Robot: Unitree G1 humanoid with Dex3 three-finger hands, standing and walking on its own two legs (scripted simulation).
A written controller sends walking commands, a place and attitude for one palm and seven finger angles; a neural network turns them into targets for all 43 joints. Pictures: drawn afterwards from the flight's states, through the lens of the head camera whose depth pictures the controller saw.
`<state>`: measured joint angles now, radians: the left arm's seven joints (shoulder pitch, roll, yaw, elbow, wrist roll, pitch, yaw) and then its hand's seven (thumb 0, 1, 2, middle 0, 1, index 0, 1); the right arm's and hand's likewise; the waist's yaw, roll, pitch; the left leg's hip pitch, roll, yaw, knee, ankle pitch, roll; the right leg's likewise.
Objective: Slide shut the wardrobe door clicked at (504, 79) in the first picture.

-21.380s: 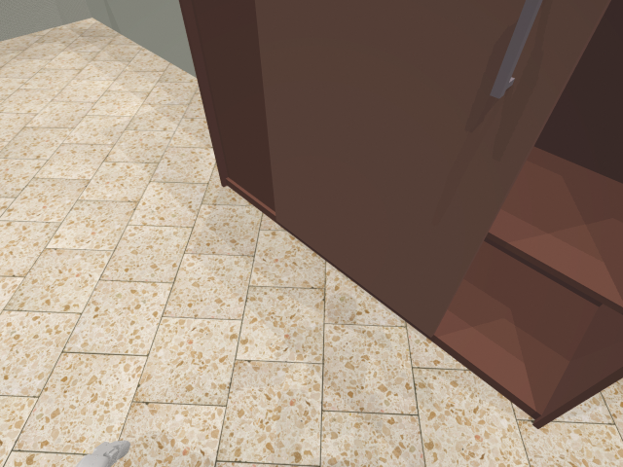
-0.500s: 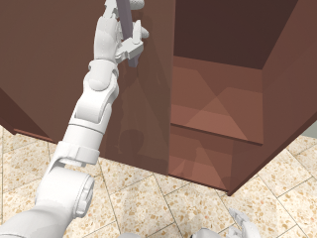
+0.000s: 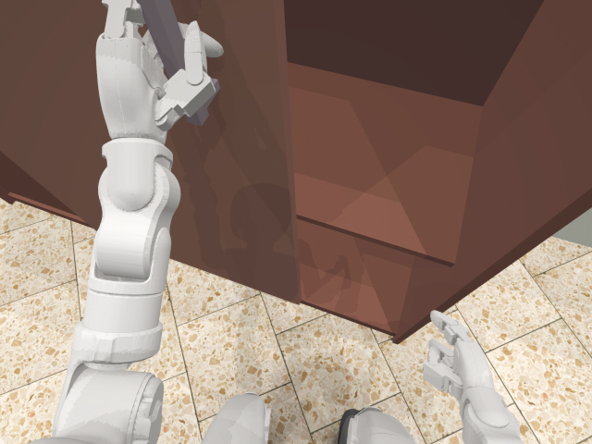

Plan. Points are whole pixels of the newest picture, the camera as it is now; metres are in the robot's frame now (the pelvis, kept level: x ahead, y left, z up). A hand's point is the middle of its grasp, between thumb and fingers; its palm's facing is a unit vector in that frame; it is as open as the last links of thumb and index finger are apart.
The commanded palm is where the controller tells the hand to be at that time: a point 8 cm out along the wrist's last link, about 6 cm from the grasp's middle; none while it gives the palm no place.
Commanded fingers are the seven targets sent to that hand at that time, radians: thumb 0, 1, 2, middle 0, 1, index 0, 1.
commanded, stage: step sideways, sliding the door along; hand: left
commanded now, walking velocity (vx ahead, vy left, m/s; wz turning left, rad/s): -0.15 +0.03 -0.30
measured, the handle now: (182, 37) +0.44 +0.18 +0.24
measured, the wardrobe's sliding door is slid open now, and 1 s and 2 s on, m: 0.32 0.05 0.00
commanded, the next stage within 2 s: stop walking and hold the door there in 1.80 s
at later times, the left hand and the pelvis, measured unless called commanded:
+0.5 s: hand (338, 125) +0.36 +0.02 +0.23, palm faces -0.03 -1.00 -0.06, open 6.9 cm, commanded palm +0.34 +0.02 +0.23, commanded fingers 0.00 0.90 0.90 -0.45 -1.40 -0.45 -1.40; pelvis +0.03 -0.04 +0.00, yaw -6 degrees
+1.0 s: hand (488, 174) +0.33 -0.09 +0.22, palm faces -0.20 -0.97 -0.16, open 7.5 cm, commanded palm +0.32 -0.07 +0.23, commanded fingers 0.00 0.90 0.90 -0.45 -1.40 -0.45 -1.40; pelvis -0.02 -0.11 +0.00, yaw -12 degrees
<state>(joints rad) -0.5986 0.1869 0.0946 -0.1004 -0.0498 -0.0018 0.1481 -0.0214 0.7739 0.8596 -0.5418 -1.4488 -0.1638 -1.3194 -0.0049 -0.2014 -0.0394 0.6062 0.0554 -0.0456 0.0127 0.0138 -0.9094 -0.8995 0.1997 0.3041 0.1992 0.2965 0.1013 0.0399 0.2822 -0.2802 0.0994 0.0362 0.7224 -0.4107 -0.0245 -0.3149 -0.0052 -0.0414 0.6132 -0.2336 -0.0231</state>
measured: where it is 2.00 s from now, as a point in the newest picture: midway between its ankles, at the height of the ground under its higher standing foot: outside the picture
